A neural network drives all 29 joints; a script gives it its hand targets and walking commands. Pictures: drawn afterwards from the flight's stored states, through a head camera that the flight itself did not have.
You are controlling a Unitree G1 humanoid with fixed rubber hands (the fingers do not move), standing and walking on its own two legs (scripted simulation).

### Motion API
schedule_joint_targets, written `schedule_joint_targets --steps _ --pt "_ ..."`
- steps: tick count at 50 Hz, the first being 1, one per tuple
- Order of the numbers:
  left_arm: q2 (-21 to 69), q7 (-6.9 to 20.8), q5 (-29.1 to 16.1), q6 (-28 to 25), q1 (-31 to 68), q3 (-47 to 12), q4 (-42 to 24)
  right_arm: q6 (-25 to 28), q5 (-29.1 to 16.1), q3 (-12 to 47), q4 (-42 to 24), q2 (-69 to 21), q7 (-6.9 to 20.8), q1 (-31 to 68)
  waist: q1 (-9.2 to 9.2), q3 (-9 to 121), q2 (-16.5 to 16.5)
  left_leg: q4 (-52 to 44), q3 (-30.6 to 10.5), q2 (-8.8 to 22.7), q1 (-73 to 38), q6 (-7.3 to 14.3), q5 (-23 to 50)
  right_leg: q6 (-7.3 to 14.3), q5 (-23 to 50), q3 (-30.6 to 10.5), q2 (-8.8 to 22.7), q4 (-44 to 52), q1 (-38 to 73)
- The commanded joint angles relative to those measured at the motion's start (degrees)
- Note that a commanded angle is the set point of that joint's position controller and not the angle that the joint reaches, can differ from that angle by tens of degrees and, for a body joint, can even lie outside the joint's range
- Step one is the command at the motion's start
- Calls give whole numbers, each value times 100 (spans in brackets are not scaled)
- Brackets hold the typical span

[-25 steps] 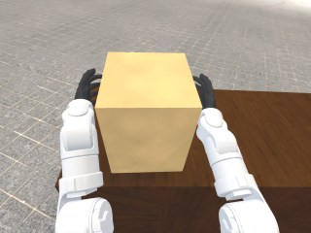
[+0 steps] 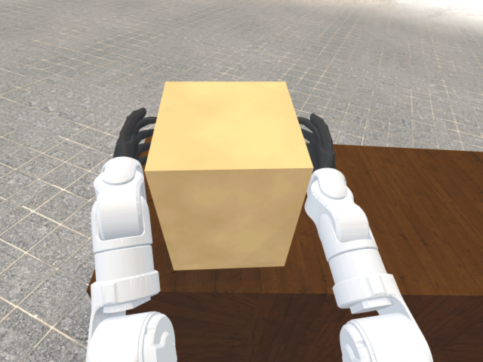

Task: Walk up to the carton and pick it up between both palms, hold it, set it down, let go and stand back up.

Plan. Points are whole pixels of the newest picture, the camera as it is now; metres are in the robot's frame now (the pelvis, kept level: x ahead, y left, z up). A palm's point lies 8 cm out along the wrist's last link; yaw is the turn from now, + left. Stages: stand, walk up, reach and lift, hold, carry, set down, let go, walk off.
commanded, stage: hold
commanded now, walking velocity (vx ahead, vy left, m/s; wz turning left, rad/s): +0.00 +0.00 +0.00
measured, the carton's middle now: (227, 178) +0.38 +0.01 +0.15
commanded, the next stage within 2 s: none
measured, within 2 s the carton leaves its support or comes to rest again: neither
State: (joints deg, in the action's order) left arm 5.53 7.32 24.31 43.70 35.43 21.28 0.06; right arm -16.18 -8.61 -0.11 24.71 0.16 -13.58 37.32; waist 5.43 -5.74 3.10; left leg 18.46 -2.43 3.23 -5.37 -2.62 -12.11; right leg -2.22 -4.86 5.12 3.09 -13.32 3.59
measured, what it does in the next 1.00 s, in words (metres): stands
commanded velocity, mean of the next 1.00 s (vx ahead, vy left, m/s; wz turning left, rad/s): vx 0.00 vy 0.00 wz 0.00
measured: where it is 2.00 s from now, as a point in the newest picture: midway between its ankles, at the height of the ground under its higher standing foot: outside the picture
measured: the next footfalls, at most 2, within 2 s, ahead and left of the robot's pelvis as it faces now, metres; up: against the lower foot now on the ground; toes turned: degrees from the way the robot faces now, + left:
none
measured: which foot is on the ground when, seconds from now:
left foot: down 0.00-1.00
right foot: down 0.00-1.00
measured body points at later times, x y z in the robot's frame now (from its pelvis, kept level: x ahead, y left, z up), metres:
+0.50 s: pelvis +0.00 -0.01 +0.00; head -0.04 +0.02 +0.45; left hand +0.37 +0.15 +0.21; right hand +0.37 -0.15 +0.21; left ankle +0.00 +0.15 -0.75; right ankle +0.04 -0.15 -0.75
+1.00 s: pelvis +0.00 +0.00 +0.00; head -0.04 +0.02 +0.45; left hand +0.38 +0.14 +0.20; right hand +0.37 -0.15 +0.19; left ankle +0.00 +0.15 -0.75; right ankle +0.04 -0.15 -0.75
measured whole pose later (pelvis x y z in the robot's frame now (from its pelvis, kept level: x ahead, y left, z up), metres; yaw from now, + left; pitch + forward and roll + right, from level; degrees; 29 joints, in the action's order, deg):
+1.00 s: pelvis +0.00 +0.00 +0.00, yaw -1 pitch -11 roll -1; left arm 5.3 6.7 24.6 43.5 37.6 21.3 3.1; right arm -15.4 -8.1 -0.9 27.4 0.7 -13.0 38.7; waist 5.6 -6.0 2.6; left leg 17.8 -1.8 3.5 -4.6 -2.7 -11.6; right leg -1.9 -4.8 4.5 2.8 -13.7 2.1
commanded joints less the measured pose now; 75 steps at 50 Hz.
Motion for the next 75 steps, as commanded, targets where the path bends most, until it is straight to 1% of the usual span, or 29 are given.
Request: schedule_joint_targets --steps 1,3,4,9,10,14,15,19,22,24,28,30,34,39,44,45,50,52,53,56,58,62,67,68,71,72,73,74,75 --pt "2465 652 -661 -141 2892 -2429 143 324 -172 1703 -968 -2684 652 3442 91 1220 -440 -666 808 -512 1255 107 735 74 -189 267 -599 -103 1253" --pt "2458 670 -630 -141 3001 -2320 481 350 -74 1604 -747 -2726 684 3605 54 1128 -368 -673 815 -554 1260 154 615 72 -354 260 -587 -36 1165" --pt "2581 645 -717 -181 2971 -2481 216 431 -140 1679 -991 -2756 701 3597 45 1473 -559 -663 855 -488 1175 98 761 102 -222 347 -634 -120 1241" --pt "2690 540 -906 -302 2955 -2785 57 644 -324 1916 -1505 -2822 630 3996 159 2091 -469 -206 769 -630 578 1 1913 86 521 310 -682 -148 1287" --pt "2686 533 -894 -312 2895 -2803 -27 590 -268 1857 -1402 -2799 603 3864 182 2086 -457 -192 722 -608 576 -29 1835 57 545 310 -684 -143 1310" --pt "2496 555 -765 -266 2903 -2549 183 491 -279 1954 -1365 -2889 628 3887 -55 1898 -207 -401 787 -652 893 129 1229 20 263 225 -595 -131 1397" --pt "2530 560 -789 -255 2926 -2640 131 465 -245 1919 -1354 -2921 636 3894 -33 2030 -338 -392 770 -620 893 124 1222 40 269 240 -626 -93 1448" --pt "2458 512 -889 -253 2740 -2677 -335 477 -580 2238 -1575 -2869 580 3715 -47 2296 -313 -132 738 -646 608 7 2240 -5 1368 230 -641 -259 1719" --pt "2406 573 -884 -219 2593 -2679 -372 404 -601 2375 -1785 -2949 459 3648 -70 2308 -133 -50 748 -737 550 6 2276 -106 1744 218 -639 -323 1761" --pt "2287 644 -752 -140 2624 -2528 -70 292 -426 2165 -1562 -2841 460 3554 -37 1789 -166 -235 741 -705 802 62 1685 -97 1176 185 -578 -163 1633" --pt "2346 708 -680 -101 2948 -2456 -189 228 -372 1931 -1151 -2840 556 3399 34 1486 -349 -506 798 -586 1024 87 1088 10 246 249 -549 -86 1367" --pt "2401 730 -640 -100 3036 -2441 192 229 -239 1731 -926 -2774 592 3464 84 1214 -490 -610 840 -574 1242 99 799 56 -173 237 -556 -80 1266" --pt "2563 683 -772 -177 3090 -2575 211 415 -135 1639 -1132 -2824 632 3716 112 1547 -557 -618 799 -516 1174 92 890 99 -36 305 -623 -161 1295" --pt "2683 591 -960 -314 3073 -2921 22 521 -264 1882 -1518 -2881 594 3896 211 2121 -464 -239 738 -641 701 -5 1612 71 396 259 -628 -195 1360" --pt "2458 606 -675 -235 3124 -2420 438 363 -64 1682 -962 -2770 690 3833 5 1571 -382 -599 766 -574 1116 190 615 43 -390 273 -581 -36 1268" --pt "2521 592 -701 -233 3044 -2447 319 426 -129 1728 -1126 -2865 694 3915 -114 1779 -318 -573 771 -576 1045 213 787 64 -124 259 -598 -135 1311" --pt "2573 533 -892 -280 2823 -2736 -127 544 -512 2143 -1505 -2944 608 3831 24 2250 -344 -80 737 -635 482 24 2257 10 1126 259 -690 -228 1540" --pt "2450 570 -895 -257 2630 -2689 -190 501 -571 2284 -1666 -2923 534 3738 -63 2280 -266 -42 769 -694 598 28 2265 -43 1514 201 -653 -281 1723" --pt "2438 585 -807 -234 2689 -2594 88 446 -525 2164 -1427 -2884 523 3691 -41 2075 -306 -110 804 -690 687 33 2044 -60 1268 206 -639 -217 1584" --pt "2389 615 -761 -201 2664 -2510 -192 379 -554 2250 -1552 -2880 525 3592 -79 2001 -285 -242 774 -646 675 92 1797 -40 1065 241 -607 -195 1643" --pt "2480 634 -832 -197 2791 -2693 -372 358 -512 2210 -1596 -2930 505 3490 32 1970 -332 -224 782 -687 604 -10 1878 -47 1060 290 -583 -173 1539" --pt "2417 681 -680 -119 2880 -2439 118 288 -305 1840 -1114 -2828 557 3500 53 1334 -377 -496 774 -597 919 90 1116 -1 166 256 -586 -16 1259" --pt "2585 711 -754 -197 3085 -2534 326 390 -110 1671 -1033 -2892 617 3730 134 1466 -494 -576 788 -526 1156 143 767 80 -208 286 -611 -77 1246" --pt "2556 689 -769 -228 3038 -2503 310 444 -129 1762 -1168 -2883 620 3768 86 1496 -408 -568 795 -566 1051 152 874 64 -101 270 -609 -84 1259" --pt "2650 613 -896 -290 3091 -2784 17 543 -226 1765 -1282 -2862 630 3840 188 1869 -649 -387 752 -565 829 21 1487 97 251 292 -656 -159 1305" --pt "2674 582 -928 -287 3027 -2843 -8 572 -223 1827 -1383 -2841 618 3848 159 1980 -502 -314 682 -577 745 2 1601 84 301 331 -659 -198 1292" --pt "2643 580 -844 -287 3018 -2749 192 539 -200 1744 -1244 -2776 632 3857 217 1773 -588 -353 722 -561 831 -18 1494 102 130 303 -684 -101 1168" --pt "2482 608 -784 -265 3045 -2619 379 477 -113 1688 -1111 -2787 632 3804 134 1651 -366 -408 717 -600 936 83 1210 98 30 218 -654 -59 1240" --pt "2630 589 -829 -289 2970 -2746 239 524 -147 1773 -1299 -2787 648 3776 120 1942 -553 -438 758 -529 831 53 1246 106 34 349 -697 -123 1258"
